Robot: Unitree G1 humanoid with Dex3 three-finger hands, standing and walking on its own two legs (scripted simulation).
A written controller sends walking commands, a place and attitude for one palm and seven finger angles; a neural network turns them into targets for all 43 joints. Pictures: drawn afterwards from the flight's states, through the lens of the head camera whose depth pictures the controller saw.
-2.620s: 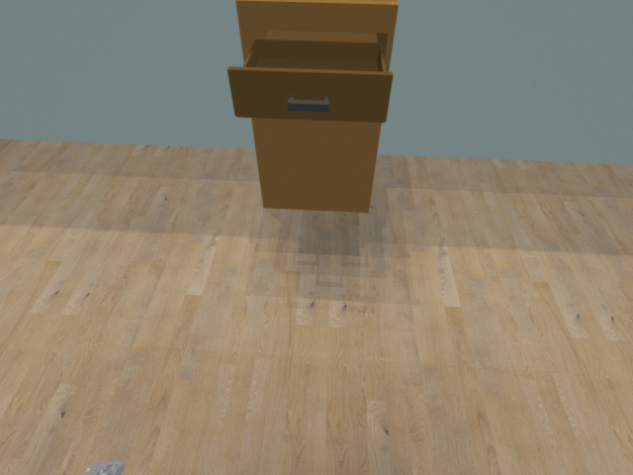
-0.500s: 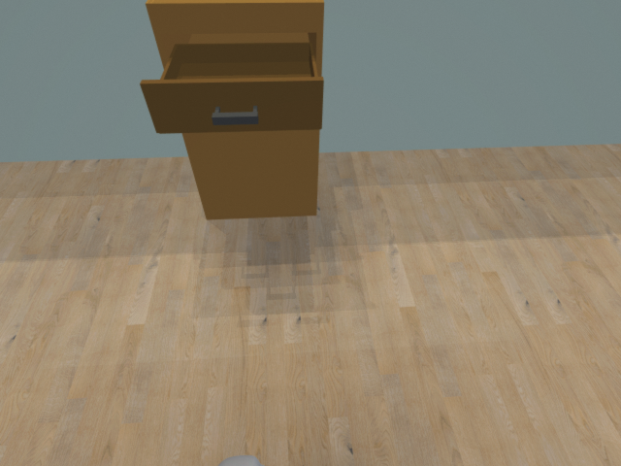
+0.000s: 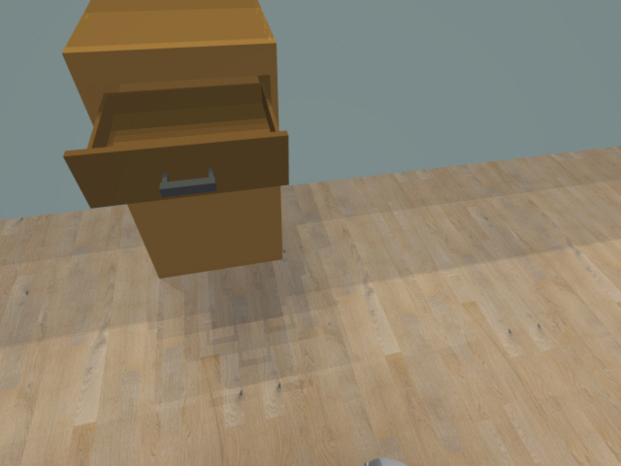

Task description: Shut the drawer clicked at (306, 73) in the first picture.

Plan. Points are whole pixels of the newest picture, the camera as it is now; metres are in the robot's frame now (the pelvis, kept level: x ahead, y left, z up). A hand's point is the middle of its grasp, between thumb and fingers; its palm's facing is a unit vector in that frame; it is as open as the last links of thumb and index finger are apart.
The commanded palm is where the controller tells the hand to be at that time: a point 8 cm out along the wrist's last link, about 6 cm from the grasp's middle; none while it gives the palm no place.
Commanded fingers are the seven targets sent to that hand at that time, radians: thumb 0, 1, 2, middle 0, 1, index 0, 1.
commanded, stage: walk to a spot facing it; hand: left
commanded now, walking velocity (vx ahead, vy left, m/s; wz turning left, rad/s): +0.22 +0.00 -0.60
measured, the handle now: (188, 180) +0.65 +0.33 -0.05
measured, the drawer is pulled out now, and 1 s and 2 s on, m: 0.29 0.29 0.29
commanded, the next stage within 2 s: turn to face it in 0.06 s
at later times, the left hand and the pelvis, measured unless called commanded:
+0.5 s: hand (223, 421) +0.22 +0.16 -0.16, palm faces +0.04 -0.98 -0.18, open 7.2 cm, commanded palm none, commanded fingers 0.00 0.90 0.90 -0.20 -0.30 -0.20 -0.30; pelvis +0.13 -0.02 +0.00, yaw +1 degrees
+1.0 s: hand (182, 433) +0.19 +0.21 -0.16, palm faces +0.25 -0.94 -0.23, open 7.4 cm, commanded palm none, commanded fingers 0.00 0.90 0.90 -0.20 -0.30 -0.20 -0.30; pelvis +0.16 +0.00 +0.01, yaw +12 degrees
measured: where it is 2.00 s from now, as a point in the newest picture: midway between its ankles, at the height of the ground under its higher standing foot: outside the picture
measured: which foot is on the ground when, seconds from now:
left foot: down 0.00-0.20, up 0.22-0.56, down 0.58-1.00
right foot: up 0.00-0.18, down 0.20-0.58, up 0.60-1.00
